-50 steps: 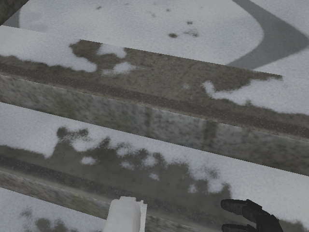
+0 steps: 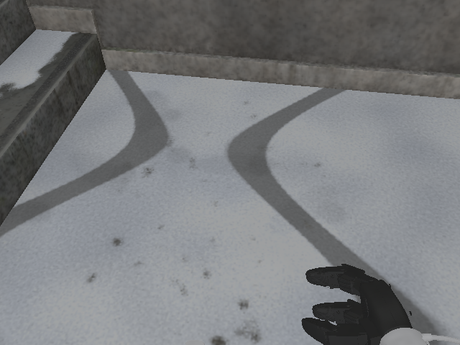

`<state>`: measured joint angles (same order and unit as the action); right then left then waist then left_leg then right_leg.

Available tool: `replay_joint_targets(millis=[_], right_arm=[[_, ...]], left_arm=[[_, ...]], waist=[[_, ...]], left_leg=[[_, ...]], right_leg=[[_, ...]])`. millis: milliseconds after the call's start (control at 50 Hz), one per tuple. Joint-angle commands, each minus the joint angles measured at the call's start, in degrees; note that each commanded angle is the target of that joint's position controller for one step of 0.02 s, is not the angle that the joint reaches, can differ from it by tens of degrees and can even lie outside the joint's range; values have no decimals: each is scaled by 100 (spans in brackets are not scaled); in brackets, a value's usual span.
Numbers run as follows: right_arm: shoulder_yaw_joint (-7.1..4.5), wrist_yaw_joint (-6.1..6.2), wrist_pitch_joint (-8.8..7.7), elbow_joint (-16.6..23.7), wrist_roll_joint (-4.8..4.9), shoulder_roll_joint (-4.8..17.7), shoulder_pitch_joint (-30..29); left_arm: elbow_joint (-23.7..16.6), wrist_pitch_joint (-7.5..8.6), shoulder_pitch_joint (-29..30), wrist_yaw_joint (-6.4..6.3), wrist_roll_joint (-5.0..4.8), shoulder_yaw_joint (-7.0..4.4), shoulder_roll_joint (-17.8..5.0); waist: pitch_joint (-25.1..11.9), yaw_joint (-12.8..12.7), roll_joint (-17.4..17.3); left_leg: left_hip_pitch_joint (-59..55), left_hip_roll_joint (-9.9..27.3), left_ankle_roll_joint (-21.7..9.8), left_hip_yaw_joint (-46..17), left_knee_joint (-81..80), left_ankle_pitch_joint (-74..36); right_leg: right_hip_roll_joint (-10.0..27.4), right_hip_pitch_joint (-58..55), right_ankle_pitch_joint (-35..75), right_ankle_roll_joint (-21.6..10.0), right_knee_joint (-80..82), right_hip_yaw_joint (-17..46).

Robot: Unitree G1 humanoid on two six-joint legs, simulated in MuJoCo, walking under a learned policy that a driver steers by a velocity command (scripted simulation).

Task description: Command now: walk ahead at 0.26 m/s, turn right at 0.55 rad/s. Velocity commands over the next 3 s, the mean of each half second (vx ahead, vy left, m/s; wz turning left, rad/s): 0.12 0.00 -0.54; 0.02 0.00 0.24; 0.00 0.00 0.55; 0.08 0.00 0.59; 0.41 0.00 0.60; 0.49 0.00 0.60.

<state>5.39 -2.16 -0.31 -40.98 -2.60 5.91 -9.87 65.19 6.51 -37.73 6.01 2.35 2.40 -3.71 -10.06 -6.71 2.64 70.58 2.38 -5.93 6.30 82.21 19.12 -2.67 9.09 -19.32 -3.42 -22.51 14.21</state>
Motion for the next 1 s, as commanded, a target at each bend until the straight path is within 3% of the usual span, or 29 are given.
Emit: replay_joint_targets(millis=[20,40,60,80,100,120,140,160,180,240,260,320,420,440,480,500,520,540,560,580,640,720,800,860,880,900,920,940,1000], right_arm=[[-533,94,-114,244,81,1338,535],[-598,259,-186,-132,45,1426,2064],[-617,283,-202,-390,-7,1642,3051],[-709,253,-259,-312,-283,1795,3013],[-782,254,-499,-469,-116,1958,2138],[-699,228,-683,-630,65,1386,1498],[-527,210,-744,-857,163,685,1337],[-392,270,-806,-945,222,87,1066],[-377,436,-852,-932,250,-160,744],[-633,657,-856,-925,-2,429,958],[-790,559,-801,-889,-37,906,912],[-920,470,-971,-395,-39,1365,-5],[-1107,481,-1077,-430,35,1745,686],[-1129,488,-543,-751,544,1986,1628],[-1053,402,-153,-880,451,1639,2240],[-916,316,-105,-865,231,1315,2270],[-786,226,-136,-658,57,1019,1916],[-724,191,-145,-592,128,908,1961],[-795,156,-85,-510,292,1236,1622],[-779,119,-55,-466,333,1217,1540],[-780,179,30,-465,174,1269,1623],[-790,285,23,-295,281,1262,1812],[-812,241,113,-30,323,1111,1900],[-866,129,119,-91,252,1047,2480],[-955,122,106,5,120,1344,2503],[-1082,213,99,173,107,1941,2627],[-1145,209,58,382,60,2159,2771],[-1118,221,-19,512,29,2002,2727],[-1018,350,-29,934,279,1635,1855]], left_arm=[[-996,344,1041,67,-270,-486,-2017],[-1186,374,1040,49,-122,-492,-1536],[-1348,321,475,74,200,-326,-727],[-1111,97,1055,48,-112,-542,-1099],[-1118,2,1266,-7,-140,-595,-1048],[-1083,-67,1268,-166,-56,-559,-869],[-1181,-114,1494,-273,115,-479,-702],[-1329,-191,1842,-307,202,-395,-562],[-1416,-302,2035,-336,203,-313,-340],[-1774,-261,2869,-164,117,-269,-639],[-2022,-229,3265,-34,-46,-278,-741],[-2106,-169,3369,185,46,-420,-1293],[-2308,-120,3563,-6,-4,-445,-1376],[-2479,-394,3475,-204,-591,-346,-1196],[-2393,-607,3230,-389,-408,-498,-1537],[-2332,-630,2853,-460,-248,-658,-1984],[-2577,-592,2816,-543,-45,-679,-2305],[-2658,-559,2990,-536,94,-484,-1932],[-2765,-489,3182,-478,108,-359,-1414],[-2706,-452,3262,-476,68,-333,-1322],[-2746,-430,3664,-612,12,-388,-1517],[-2766,-510,3438,-845,-112,-500,-1671],[-2762,-594,3287,-867,-149,-643,-1769],[-2623,-653,3276,-885,-399,-696,-1691],[-2548,-657,3124,-868,-381,-719,-1594],[-2693,-635,3150,-866,-295,-681,-1283],[-2995,-647,3834,-918,-279,-645,-1326],[-3006,-642,3965,-900,-332,-676,-1378],[-2975,-660,3799,-848,-219,-724,-1448]], waist=[[-271,1375,876],[-1740,1648,-260],[-3090,1532,-2398],[-1797,1917,-2078],[-395,1424,-1118],[85,906,-193],[0,737,242],[34,458,280],[160,252,-6],[-185,418,-183],[-75,402,-267],[110,152,-416],[312,480,-500],[521,596,-993],[699,721,-437],[483,678,203],[386,719,1152],[-241,777,1368],[-275,661,876],[-281,703,760],[-304,850,159],[6,674,368],[411,581,555],[594,853,484],[745,794,-108],[737,651,-1624],[733,1140,-2154],[652,1165,-1580],[633,787,-797]], left_leg=[[-4658,-810,-13,72,-2046,-170],[-7012,106,-800,-1524,-2563,-2264],[-8502,2032,-2271,-5059,-4434,-2390],[-6346,2316,-2098,-6319,-5570,70],[-4981,1998,-1566,-5321,-5692,1450],[-4374,1921,-1300,-3973,-5419,1298],[-4281,1891,-1227,-3252,-5359,355],[-4166,1619,-1001,-2526,-5461,-425],[-4105,1359,-721,-1833,-5615,-822],[-4564,1071,-703,-827,-6061,-1443],[-4617,1028,-694,-262,-6583,-1508],[-4113,944,-170,456,-7059,-1750],[-6078,1611,-526,276,-6668,-2274],[-6327,1738,-373,328,-6352,-1969],[-5972,1430,-134,432,-5671,-1302],[-5428,980,163,716,-4692,-955],[-3891,326,631,915,-3220,879],[-3628,325,887,-82,-2739,1679],[-3733,408,1004,-444,-2539,1663],[-3634,446,1049,-644,-2607,1663],[-4223,467,1050,-835,-2719,1019],[-4273,267,904,-490,-2749,695],[-4472,168,683,-232,-3259,629],[-5334,-83,368,31,-4785,-524],[-5684,157,127,-644,-5318,-1594],[-6326,1190,-401,-2302,-5755,-3066],[-6335,1888,-1258,-3497,-6285,-3180],[-6373,1761,-1343,-3442,-6284,-2654],[-6099,1213,-786,-2739,-6062,-2062]], right_leg=[[1015,1529,9651,-436,-285,630],[605,2416,8374,-112,-2188,485],[-459,3882,1918,214,-4477,237],[-432,4077,898,100,-8040,337],[-149,4581,1361,49,-8913,42],[133,4625,1111,59,-8741,-307],[267,4511,843,-71,-8615,-398],[532,4331,555,-103,-8092,-411],[692,4266,5,-89,-7353,-484],[711,4194,191,55,-6646,-802],[675,3883,-584,205,-5830,-1265],[872,2301,583,121,-4542,-1297],[930,2591,182,126,-2755,-1101],[948,2555,79,115,-1792,-1605],[399,1323,641,-19,-324,-1912],[710,330,1564,-152,-196,-1186],[2043,-554,3329,-613,31,694],[2446,-500,3404,-1295,-10,1022],[2300,-431,3781,-1358,-76,600],[2068,-551,3772,-1199,-169,186],[2022,0,3726,-987,-159,-353],[2109,122,2580,-1131,-17,-635],[2103,339,1734,-1049,19,-946],[1856,696,1159,-579,-459,-1395],[1474,1129,433,-130,-1122,-1815],[657,2236,-609,530,-2748,-2509],[141,3084,-1777,740,-3762,-1865],[264,3267,-1667,781,-4511,-1360],[472,3259,-662,789,-4793,-1043]])
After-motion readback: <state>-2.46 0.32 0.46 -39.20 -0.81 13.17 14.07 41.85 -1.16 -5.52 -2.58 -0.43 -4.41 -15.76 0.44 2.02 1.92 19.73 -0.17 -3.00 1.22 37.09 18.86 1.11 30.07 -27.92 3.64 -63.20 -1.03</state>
